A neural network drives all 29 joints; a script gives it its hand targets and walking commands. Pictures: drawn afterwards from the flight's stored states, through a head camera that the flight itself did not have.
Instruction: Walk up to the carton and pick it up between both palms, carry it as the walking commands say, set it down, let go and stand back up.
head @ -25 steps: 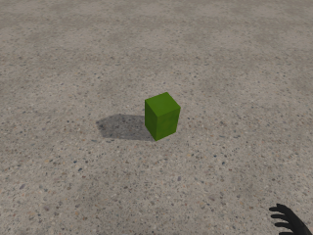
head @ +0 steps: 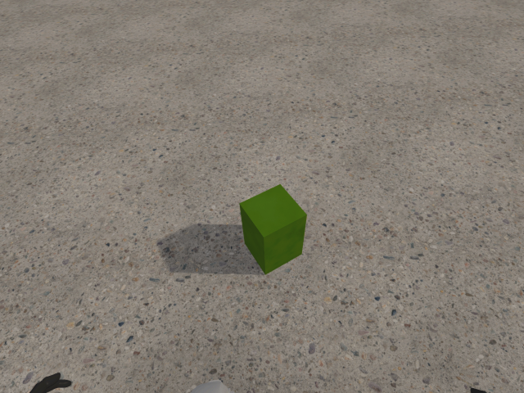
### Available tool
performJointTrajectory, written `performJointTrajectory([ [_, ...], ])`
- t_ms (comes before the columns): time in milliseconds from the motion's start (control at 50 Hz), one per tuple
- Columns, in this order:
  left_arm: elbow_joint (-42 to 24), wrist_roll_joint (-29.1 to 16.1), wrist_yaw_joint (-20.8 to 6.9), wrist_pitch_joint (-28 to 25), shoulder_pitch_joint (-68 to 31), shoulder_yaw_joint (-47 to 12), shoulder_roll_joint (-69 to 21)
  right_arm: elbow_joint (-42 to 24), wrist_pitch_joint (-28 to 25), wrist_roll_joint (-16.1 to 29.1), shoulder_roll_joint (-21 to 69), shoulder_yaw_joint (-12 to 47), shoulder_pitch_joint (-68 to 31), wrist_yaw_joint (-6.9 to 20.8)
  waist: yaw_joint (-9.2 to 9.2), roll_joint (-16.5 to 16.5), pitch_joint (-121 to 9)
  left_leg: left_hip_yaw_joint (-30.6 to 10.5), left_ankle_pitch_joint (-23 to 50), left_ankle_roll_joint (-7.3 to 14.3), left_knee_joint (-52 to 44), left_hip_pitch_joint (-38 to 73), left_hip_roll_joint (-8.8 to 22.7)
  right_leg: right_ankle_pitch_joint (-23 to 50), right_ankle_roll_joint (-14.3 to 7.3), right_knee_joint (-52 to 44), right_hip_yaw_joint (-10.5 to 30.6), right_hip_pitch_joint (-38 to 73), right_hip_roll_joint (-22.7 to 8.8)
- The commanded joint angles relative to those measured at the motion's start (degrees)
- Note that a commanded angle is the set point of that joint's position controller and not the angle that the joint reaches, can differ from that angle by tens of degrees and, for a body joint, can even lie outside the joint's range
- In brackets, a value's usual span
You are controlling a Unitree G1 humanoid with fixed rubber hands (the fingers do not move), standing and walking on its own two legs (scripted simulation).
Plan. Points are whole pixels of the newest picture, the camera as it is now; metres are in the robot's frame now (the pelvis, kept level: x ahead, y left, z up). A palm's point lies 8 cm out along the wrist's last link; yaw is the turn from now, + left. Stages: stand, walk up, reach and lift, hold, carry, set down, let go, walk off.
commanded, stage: walk up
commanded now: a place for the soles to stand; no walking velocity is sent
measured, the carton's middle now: (272, 230) +0.80 -0.02 -0.62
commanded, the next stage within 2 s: none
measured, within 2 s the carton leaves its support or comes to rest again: neither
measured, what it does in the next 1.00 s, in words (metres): walks ahead: left foot, then right foot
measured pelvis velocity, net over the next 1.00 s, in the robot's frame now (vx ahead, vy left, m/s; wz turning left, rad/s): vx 0.28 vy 0.03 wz -0.04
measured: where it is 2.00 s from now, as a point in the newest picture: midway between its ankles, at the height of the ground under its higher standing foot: (312, 348)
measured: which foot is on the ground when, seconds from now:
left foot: up 0.00-0.10, down 0.12-0.44, up 0.46-0.70, down 0.72-1.00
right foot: down 0.00-0.12, up 0.14-0.42, down 0.44-1.00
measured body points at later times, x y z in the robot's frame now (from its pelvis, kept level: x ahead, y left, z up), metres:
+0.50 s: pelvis +0.18 +0.00 -0.01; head +0.20 -0.01 +0.43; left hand +0.32 +0.34 -0.08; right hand +0.23 -0.36 -0.10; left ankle +0.15 +0.13 -0.70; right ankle +0.25 -0.12 -0.73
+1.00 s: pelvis +0.28 +0.03 -0.01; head +0.30 +0.04 +0.44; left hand +0.37 +0.35 -0.12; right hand +0.43 -0.30 -0.09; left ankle +0.33 +0.14 -0.73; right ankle +0.26 -0.11 -0.73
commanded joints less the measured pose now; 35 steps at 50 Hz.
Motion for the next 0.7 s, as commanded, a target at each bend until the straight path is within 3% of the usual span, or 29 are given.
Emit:
performJointTrajectory([
  [0,-2.8,0.1,-0.2,-0.3,2.2,3.2,13.1,-2.8,-0.5,-0.3,-8.4,-3.0,0.4,0.7,0.87,-12.7,-1.7,2.0,5.1,-0.3,-7.7,2.2,0.0,-2.3,-11.6,-14.3,11.9,-0.3,-12.5],
  [60,-3.6,0.0,-0.5,0.2,-0.8,2.7,13.5,-2.1,-1.0,-0.3,-8.4,-3.6,1.2,1.1,-1.52,-11.4,-1.4,4.2,10.2,0.1,-15.5,13.1,-2.1,-14.2,-9.3,-11.6,9.9,-7.5,-10.8],
  [80,-3.7,0.0,-0.5,0.5,-0.6,2.0,12.1,-1.3,-1.3,-0.4,-9.4,-4.1,2.9,0.9,-2.62,-8.9,-1.6,4.5,9.1,0.5,-17.3,18.3,-3.7,-16.8,-8.1,-7.4,8.5,-10.8,-9.1],
  [100,-3.8,0.3,-0.3,0.7,0.5,1.0,9.7,-0.3,-1.6,-0.5,-10.9,-4.7,6.3,0.5,-4.32,-4.1,-2.8,2.2,4.8,1.5,-19.4,25.3,-3.7,-16.7,-6.6,0.6,6.4,-14.7,-7.3],
  [120,-4.8,-0.2,-0.2,0.7,0.8,-0.2,6.1,-0.4,-2.1,-1.0,-14.7,-5.8,10.5,-0.4,-7.29,8.3,-3.6,-16.4,-11.2,5.7,-28.5,31.7,7.0,-13.1,-3.3,18.4,1.2,-24.4,-2.4],
  [140,-5.2,-0.6,0.5,1.0,1.1,0.0,6.6,-2.1,-2.3,-0.6,-19.4,-6.8,11.0,-0.8,-7.78,12.5,-3.4,-39.7,-21.6,13.8,-37.9,31.4,20.9,-16.8,-0.7,30.4,2.7,-32.7,2.4],
  [160,-3.8,0.1,1.2,1.3,0.7,0.9,10.5,-2.9,-2.2,0.6,-17.8,-6.4,7.3,-1.1,-5.97,3.1,-2.0,-37.2,-19.4,16.0,-36.3,26.3,21.3,-12.3,0.0,34.6,10.3,-31.1,-1.8],
  [200,-1.3,-0.4,1.0,0.9,3.4,1.4,11.4,-3.6,-2.0,0.6,-14.7,-4.9,3.6,-1.6,-3.18,2.5,-0.5,-23.7,-9.4,14.0,-34.4,20.5,16.0,-9.3,0.7,29.8,9.5,-25.9,-4.5],
  [240,0.4,-0.2,0.0,0.9,4.8,1.5,9.7,-3.9,-1.8,0.0,-14.1,-4.4,2.6,-1.6,-2.98,6.8,0.1,-13.6,2.2,12.9,-33.0,15.3,11.5,-8.5,1.2,22.5,5.7,-18.7,-4.0],
  [280,0.2,-0.1,-0.7,1.1,3.1,1.6,8.3,-4.3,-1.9,-0.5,-14.4,-4.5,3.0,-1.3,-3.16,8.2,0.1,-10.2,5.5,13.3,-32.5,12.5,10.8,-7.3,1.3,17.4,3.9,-14.2,-3.3],
  [340,0.1,0.0,-1.2,0.8,1.1,1.8,7.2,-5.6,-1.6,-0.2,-14.4,-4.4,0.6,-0.8,-2.55,8.4,0.0,-7.7,2.6,12.1,-31.1,8.9,9.4,-2.5,1.0,8.8,1.2,-7.7,-1.2],
  [380,1.1,0.2,-1.1,0.5,2.6,2.3,6.8,-6.2,-0.9,0.4,-14.1,-4.1,-0.6,-0.5,-0.75,6.0,-1.1,-6.2,-1.1,10.3,-27.0,4.9,8.3,2.1,0.5,2.3,-1.0,0.8,1.2],
  [400,1.5,0.5,-0.7,0.2,4.1,2.9,8.1,-6.4,-0.7,0.3,-12.2,-3.4,0.0,-0.4,0.53,2.9,-2.1,-4.8,-3.1,8.7,-22.3,1.0,7.0,1.2,-0.4,1.1,-0.1,7.4,1.9],
  [420,2.2,0.5,0.0,-0.1,8.1,3.7,10.0,-6.6,-0.7,0.0,-9.6,-2.5,0.7,-0.7,3.12,-3.1,-3.4,-2.6,-3.1,6.9,-12.8,-3.8,4.7,-3.8,-1.9,-1.7,3.8,14.8,0.9],
  [440,2.0,1.0,0.8,-0.7,12.5,5.2,15.2,-8.6,-1.0,0.2,-6.0,-1.4,0.5,-0.8,5.84,-16.9,-4.8,3.3,-5.2,3.0,6.7,-15.8,-1.9,-22.0,-8.1,-12.8,29.2,20.6,-14.2],
  [460,0.8,0.6,0.9,-0.9,12.6,5.5,18.5,-8.3,-0.6,0.1,-8.9,-1.8,-0.5,-1.6,5.71,-14.5,-4.2,-1.9,-9.6,2.4,15.1,-20.8,-3.3,-27.3,-14.4,-18.4,44.3,18.1,-23.0],
  [480,0.3,-0.3,1.2,-0.7,9.6,5.1,17.0,-6.9,-0.2,0.5,-12.1,-2.7,-0.6,-2.0,3.92,-7.1,-1.3,-6.7,-6.7,2.1,16.7,-19.8,-0.1,-22.1,-15.7,-16.6,39.6,15.2,-22.6],
  [500,-0.4,-0.6,1.5,-0.6,7.2,4.6,15.3,-5.9,-0.4,0.5,-12.3,-2.9,1.0,-2.0,2.50,-6.3,-0.4,-6.3,-4.1,1.6,14.8,-18.5,1.5,-15.1,-15.4,-15.1,33.6,12.7,-20.4],
  [520,-0.9,-0.6,1.6,-0.4,5.5,4.1,13.8,-5.0,-0.5,0.3,-11.8,-3.0,2.6,-1.9,1.34,-7.4,0.0,-5.2,-2.7,0.8,10.5,-15.6,2.7,-8.8,-13.7,-13.9,27.1,10.1,-17.7],
  [560,-1.2,-0.1,1.5,-0.2,4.2,3.1,12.2,-2.9,-0.3,-0.1,-9.9,-2.8,4.7,-1.4,0.30,-11.5,-0.5,-1.6,-2.2,0.0,3.2,-6.6,1.3,10.7,-12.2,-10.1,16.7,3.7,-14.0],
  [620,-1.4,-0.1,1.9,0.3,2.3,1.5,11.3,-2.2,0.4,0.3,-6.7,-2.3,2.6,-1.9,-0.44,-12.9,-2.4,2.5,3.4,-0.2,-4.2,5.1,-1.2,29.6,-11.0,-5.3,10.0,-2.5,-12.2],
  [640,-1.2,-0.4,2.1,0.6,1.1,1.2,11.3,-1.5,0.5,0.5,-6.4,-2.1,2.3,-2.1,-0.80,-12.8,-3.2,3.2,7.1,0.1,-7.3,8.6,-2.1,30.1,-10.0,-3.2,9.0,-3.5,-11.7],
  [680,-1.0,-0.9,2.4,1.4,-0.3,0.2,10.0,0.0,0.3,0.0,-7.2,-2.3,2.1,-2.6,-1.62,-11.1,-4.2,2.9,13.9,1.8,-14.6,15.2,-4.1,19.0,-6.5,3.2,7.2,-6.7,-8.9],
])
